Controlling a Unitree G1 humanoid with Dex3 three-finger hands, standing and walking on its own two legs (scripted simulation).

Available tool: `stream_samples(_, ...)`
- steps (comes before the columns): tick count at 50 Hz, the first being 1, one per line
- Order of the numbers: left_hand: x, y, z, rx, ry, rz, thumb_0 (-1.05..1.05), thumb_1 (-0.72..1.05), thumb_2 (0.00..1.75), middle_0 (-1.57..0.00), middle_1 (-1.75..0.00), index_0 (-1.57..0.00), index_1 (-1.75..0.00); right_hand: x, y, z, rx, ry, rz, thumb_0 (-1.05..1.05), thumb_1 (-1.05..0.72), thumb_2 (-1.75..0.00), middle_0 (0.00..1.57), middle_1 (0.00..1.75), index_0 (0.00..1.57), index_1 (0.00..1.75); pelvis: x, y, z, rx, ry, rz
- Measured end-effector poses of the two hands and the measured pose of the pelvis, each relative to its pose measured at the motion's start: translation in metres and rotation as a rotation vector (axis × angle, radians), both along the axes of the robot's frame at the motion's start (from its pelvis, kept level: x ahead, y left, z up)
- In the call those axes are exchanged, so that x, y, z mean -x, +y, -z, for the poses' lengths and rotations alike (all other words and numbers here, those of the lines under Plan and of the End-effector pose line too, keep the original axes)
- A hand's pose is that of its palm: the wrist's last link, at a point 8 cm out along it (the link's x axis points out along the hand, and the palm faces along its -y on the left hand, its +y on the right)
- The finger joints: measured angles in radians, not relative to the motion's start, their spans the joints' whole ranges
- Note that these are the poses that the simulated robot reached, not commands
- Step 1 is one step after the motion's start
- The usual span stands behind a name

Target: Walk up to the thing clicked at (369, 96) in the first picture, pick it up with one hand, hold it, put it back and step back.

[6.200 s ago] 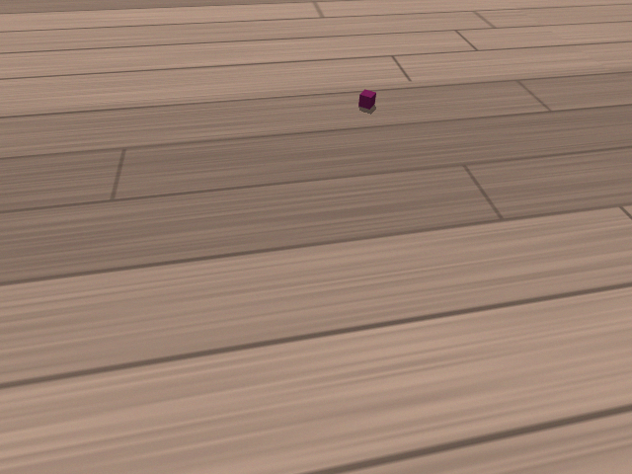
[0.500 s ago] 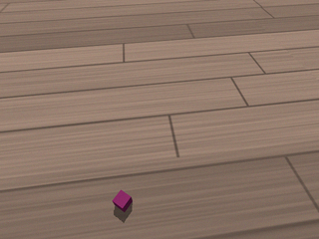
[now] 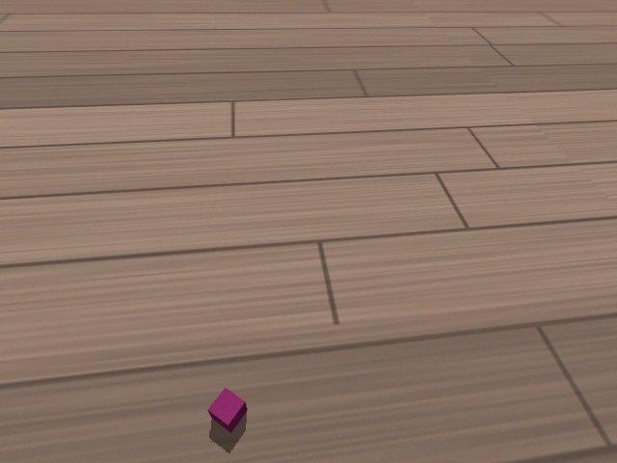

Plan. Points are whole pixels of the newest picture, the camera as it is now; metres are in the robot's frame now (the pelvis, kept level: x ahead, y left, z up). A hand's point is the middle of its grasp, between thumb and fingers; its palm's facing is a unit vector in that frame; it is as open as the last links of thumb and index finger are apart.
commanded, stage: walk up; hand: left
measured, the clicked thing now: (228, 410) +0.43 +0.23 -0.74
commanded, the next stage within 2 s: stand in 0.74 s
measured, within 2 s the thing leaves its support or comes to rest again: neither
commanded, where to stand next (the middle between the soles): +0.04 +0.01 m, yaw -1 degrees
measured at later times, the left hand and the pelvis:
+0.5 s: hand out of the picture +0.08 +0.26 -0.15, palm faces +0.01 -0.94 -0.34, open 7.4 cm; pelvis +0.01 +0.00 +0.00, yaw +1 degrees
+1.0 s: hand out of the picture +0.09 +0.25 -0.15, palm faces -0.01 -0.94 -0.33, open 7.4 cm; pelvis +0.00 +0.00 +0.01, yaw +0 degrees
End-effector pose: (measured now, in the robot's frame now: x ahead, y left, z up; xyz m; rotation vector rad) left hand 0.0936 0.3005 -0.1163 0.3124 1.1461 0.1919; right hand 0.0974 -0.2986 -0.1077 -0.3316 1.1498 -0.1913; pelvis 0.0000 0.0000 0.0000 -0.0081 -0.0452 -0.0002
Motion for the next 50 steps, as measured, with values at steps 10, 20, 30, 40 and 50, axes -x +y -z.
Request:
stream_samples(10,0.023,0.003,0.0,-0.007,0.069,-0.03,0.01,0.9,0.9,-0.2,-0.3,-0.2,-0.3,0.006,-0.001,0.003,-0.004,0.035,0.006,0.0,-0.9,-0.89,0.2,0.3,0.21,0.3,-0.002,0.0,-0.002,0.0,0.0,-0.007)
stream_samples(20,0.03,0.001,0.002,-0.002,0.097,-0.047,0.01,0.9,0.9,-0.2,-0.3,-0.2,-0.3,0.015,0.001,0.008,-0.013,0.078,0.012,0.0,-0.9,-0.89,0.2,0.3,0.21,0.3,-0.006,0.0,-0.003,-0.002,0.003,-0.012)
stream_samples(30,0.015,-0.002,0.001,0.004,0.066,-0.042,0.01,0.9,0.9,-0.2,-0.3,-0.2,-0.3,0.009,0.003,0.006,-0.013,0.064,0.015,0.0,-0.9,-0.89,0.2,0.3,0.21,0.3,-0.01,0.0,-0.004,-0.002,0.002,-0.012)
stream_samples(40,0.004,-0.003,-0.001,0.004,0.044,-0.029,0.01,0.9,0.9,-0.2,-0.3,-0.2,-0.3,0.003,0.003,0.003,-0.007,0.042,0.014,0.0,-0.9,-0.89,0.2,0.3,0.21,0.3,-0.011,0.0,-0.005,-0.004,0.003,-0.008)
stream_samples(50,0.013,-0.005,-0.002,0.005,0.056,-0.024,0.01,0.9,0.9,-0.2,-0.3,-0.2,-0.3,0.006,0.003,0.001,-0.009,0.031,0.01,0.0,-0.9,-0.89,0.2,0.3,0.21,0.3,-0.002,0.0,-0.006,-0.003,-0.002,-0.005)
